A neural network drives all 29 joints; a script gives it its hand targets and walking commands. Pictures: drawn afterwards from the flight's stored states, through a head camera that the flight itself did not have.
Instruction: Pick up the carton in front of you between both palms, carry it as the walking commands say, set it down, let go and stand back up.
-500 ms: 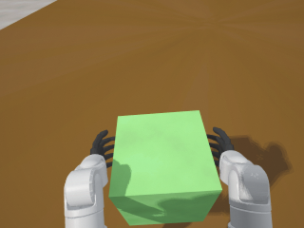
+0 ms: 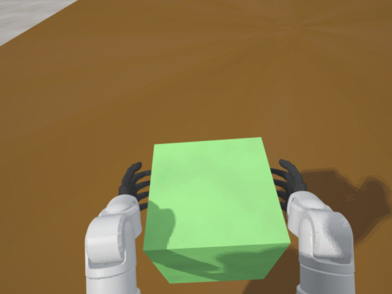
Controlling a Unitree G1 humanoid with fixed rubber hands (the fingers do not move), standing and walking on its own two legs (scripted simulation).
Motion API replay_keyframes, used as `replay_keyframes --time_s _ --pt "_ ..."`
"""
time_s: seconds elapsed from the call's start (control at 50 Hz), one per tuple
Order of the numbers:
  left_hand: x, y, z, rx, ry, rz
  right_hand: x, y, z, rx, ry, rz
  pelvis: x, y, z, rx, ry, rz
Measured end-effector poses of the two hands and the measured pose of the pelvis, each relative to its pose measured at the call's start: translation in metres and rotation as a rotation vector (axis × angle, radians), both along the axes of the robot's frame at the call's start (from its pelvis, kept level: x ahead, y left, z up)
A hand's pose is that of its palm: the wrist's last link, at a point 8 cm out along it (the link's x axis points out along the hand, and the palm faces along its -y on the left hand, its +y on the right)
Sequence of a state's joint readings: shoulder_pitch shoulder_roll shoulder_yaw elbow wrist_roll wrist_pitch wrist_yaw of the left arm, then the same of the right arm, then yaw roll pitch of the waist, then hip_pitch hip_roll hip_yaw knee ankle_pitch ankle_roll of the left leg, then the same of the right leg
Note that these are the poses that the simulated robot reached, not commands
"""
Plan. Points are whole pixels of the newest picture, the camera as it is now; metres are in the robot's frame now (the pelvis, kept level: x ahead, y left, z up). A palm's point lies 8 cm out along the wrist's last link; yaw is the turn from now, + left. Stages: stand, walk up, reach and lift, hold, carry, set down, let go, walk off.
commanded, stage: carry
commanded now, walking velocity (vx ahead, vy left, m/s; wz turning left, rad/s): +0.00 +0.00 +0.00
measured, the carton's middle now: (212, 215) +0.28 +0.00 +0.02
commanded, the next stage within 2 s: none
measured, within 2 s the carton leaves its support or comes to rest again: neither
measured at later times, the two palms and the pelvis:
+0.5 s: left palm (140, 135) +0.44 +0.15 +0.11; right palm (270, 129) +0.44 -0.15 +0.11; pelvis +0.18 +0.00 +0.02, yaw -1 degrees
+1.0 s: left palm (144, 143) +0.46 +0.16 +0.07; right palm (265, 140) +0.45 -0.14 +0.07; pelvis +0.19 +0.01 +0.01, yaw -1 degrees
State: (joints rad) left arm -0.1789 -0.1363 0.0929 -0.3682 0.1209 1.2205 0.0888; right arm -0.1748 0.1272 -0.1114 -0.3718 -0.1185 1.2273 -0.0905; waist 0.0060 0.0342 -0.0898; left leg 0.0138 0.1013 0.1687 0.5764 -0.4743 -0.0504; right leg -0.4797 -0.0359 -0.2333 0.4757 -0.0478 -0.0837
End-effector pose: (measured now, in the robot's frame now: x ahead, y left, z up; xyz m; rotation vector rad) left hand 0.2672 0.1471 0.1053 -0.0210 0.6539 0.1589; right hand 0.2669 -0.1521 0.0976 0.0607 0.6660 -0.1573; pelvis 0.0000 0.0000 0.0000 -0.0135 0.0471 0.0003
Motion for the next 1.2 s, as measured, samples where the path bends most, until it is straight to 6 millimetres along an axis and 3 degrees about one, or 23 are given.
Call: replay_keyframes --time_s 0.1,0.2,0.38,0.52,0.66,0.8,1.2 --pt "0.043 -0.007 -0.011 0.011 0.114 0.024 0.047 -0.007 -0.016 0.029 0.114 0.008 0.038 -0.011 0.016 0.02 0.013 0.022" --pt "0.08 -0.008 -0.003 0.013 0.101 0.029 0.086 -0.008 -0.008 0.025 0.1 0.019 0.074 -0.014 0.026 0.029 0.018 0.014" --pt "0.146 0.0 0.012 -0.027 0.011 -0.005 0.143 0.0 0.02 -0.034 0.011 -0.005 0.147 -0.001 0.02 0.01 -0.007 -0.005" --pt "0.179 0.007 0.002 -0.034 0.053 -0.004 0.177 0.007 0.013 -0.043 0.052 -0.003 0.182 0.006 0.017 0.02 0.008 -0.014" --pt "0.195 0.008 -0.011 -0.014 0.079 -0.02 0.189 0.008 -0.005 -0.037 0.078 -0.009 0.195 0.011 0.013 0.019 0.017 -0.019" --pt "0.197 0.008 -0.026 0.008 0.081 -0.039 0.189 0.008 -0.02 -0.051 0.081 -0.003 0.196 0.012 0.012 0.019 0.014 -0.02" --pt "0.191 0.006 -0.051 0.065 0.039 -0.076 0.183 0.007 -0.045 -0.111 0.04 0.04 0.17 0.01 0.017 0.015 -0.014 -0.023"
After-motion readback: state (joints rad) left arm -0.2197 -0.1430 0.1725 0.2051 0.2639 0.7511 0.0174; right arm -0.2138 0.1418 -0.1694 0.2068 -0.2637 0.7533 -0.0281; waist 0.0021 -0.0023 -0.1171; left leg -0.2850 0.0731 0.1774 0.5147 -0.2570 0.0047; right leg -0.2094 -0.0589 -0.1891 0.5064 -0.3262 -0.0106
